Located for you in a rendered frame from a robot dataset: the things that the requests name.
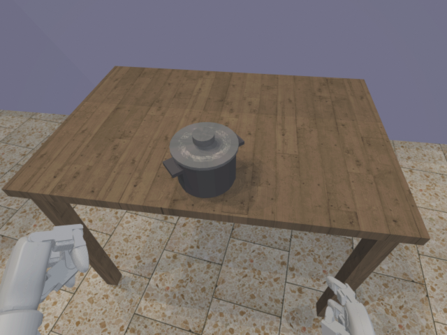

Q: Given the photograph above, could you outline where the pot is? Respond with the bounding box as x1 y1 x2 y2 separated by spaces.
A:
163 132 244 198

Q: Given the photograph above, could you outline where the table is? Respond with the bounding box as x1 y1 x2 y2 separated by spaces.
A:
2 66 430 318

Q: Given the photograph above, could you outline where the knob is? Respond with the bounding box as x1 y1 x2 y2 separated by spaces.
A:
192 127 215 147

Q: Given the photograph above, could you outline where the lid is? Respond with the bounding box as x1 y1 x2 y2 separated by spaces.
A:
169 122 239 171

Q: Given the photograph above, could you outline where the robot left hand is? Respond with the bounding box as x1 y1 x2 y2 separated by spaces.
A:
0 224 89 313

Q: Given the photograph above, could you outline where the robot right hand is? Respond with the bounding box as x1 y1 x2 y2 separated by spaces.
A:
321 276 376 335

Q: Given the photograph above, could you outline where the left robot forearm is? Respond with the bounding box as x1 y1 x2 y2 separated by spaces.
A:
0 309 43 335

